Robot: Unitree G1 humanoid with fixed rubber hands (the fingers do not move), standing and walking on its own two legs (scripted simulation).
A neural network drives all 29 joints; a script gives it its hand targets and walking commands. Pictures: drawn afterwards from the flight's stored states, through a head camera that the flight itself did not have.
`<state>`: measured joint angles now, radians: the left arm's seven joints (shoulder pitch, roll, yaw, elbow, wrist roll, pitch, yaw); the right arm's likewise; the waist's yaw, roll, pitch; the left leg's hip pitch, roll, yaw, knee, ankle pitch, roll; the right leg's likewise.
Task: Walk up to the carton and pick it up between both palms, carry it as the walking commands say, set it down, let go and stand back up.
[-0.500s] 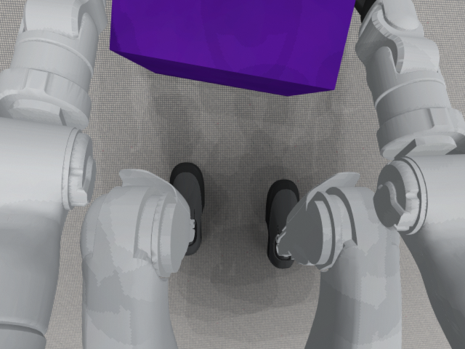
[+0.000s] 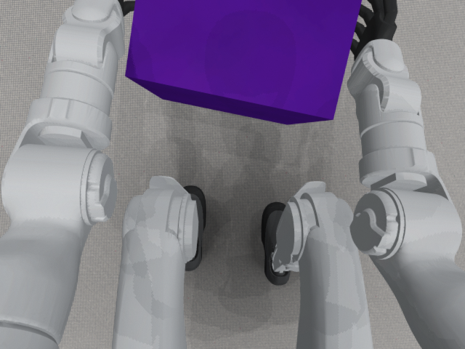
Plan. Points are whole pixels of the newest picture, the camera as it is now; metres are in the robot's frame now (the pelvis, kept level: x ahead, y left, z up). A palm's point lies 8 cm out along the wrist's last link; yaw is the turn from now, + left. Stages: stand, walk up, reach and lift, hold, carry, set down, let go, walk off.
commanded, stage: reach and lift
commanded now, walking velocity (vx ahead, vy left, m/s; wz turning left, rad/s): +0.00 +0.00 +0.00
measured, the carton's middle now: (245, 15) +0.58 +0.03 -0.19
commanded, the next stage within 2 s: none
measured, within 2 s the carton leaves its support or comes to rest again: neither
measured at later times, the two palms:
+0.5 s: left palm out of the picture +0.53 +0.21 -0.05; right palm (401, 35) +0.52 -0.14 -0.05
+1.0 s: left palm out of the picture +0.51 +0.21 +0.02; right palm (461, 22) +0.50 -0.14 +0.03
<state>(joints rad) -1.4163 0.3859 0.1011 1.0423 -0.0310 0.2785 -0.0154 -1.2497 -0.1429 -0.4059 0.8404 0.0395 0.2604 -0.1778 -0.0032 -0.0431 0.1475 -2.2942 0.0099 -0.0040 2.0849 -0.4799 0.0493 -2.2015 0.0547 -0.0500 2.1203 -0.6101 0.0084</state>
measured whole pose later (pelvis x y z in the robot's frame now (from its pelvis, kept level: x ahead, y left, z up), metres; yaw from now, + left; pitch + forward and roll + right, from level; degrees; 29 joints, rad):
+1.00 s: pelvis +0.01 +0.00 +0.10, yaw +1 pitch +44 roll -4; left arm -1.12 0.21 0.27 0.80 0.12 0.39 -0.03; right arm -1.01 -0.04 -0.50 0.65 -0.08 0.36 -0.11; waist -0.02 -0.03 -0.13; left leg -2.08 -0.01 -0.01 1.74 -0.44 0.03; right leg -1.99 0.05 -0.03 1.77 -0.55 0.01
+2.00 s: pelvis +0.04 +0.01 +0.22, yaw +3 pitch +37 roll -2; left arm -0.80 0.08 0.30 0.73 0.19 0.38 -0.04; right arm -0.71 0.05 -0.51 0.61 -0.13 0.34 -0.06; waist -0.04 -0.02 -0.25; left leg -1.57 -0.03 -0.01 1.33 -0.40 0.04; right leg -1.50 0.05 0.01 1.35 -0.49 0.01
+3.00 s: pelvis +0.08 +0.01 +0.35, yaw +4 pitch +19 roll -1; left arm -0.49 -0.02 0.32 0.53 0.28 0.44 -0.10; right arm -0.42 0.16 -0.48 0.43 -0.25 0.41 0.00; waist -0.05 -0.03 -0.14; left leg -0.81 -0.03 -0.01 0.71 -0.23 0.03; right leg -0.75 0.04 0.04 0.72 -0.30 0.00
